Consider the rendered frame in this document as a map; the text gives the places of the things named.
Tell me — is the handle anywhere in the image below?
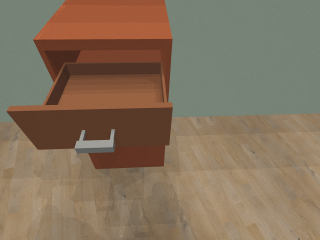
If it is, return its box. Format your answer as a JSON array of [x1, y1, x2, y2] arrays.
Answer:
[[74, 129, 116, 154]]

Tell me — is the cabinet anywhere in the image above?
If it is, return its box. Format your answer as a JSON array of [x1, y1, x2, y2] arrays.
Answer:
[[33, 0, 173, 169]]

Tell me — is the drawer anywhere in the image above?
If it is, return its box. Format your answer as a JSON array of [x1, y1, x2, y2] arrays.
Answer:
[[6, 61, 173, 150]]

